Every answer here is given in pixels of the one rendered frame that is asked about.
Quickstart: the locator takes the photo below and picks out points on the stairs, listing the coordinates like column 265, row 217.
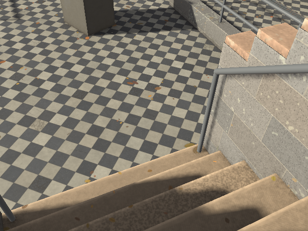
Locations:
column 182, row 191

